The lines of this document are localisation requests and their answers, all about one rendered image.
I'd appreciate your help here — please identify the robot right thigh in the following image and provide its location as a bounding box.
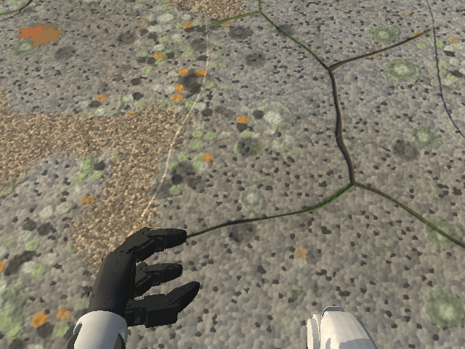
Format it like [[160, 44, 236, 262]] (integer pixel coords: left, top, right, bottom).
[[307, 311, 378, 349]]

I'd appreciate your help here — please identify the robot right shin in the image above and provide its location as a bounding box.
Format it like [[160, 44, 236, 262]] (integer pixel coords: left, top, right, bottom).
[[321, 306, 364, 325]]

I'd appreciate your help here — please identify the left robot forearm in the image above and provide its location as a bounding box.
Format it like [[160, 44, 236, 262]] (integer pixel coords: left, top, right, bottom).
[[63, 310, 128, 349]]

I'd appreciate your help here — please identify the robot left hand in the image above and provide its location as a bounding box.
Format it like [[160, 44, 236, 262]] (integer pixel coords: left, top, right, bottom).
[[87, 227, 200, 328]]

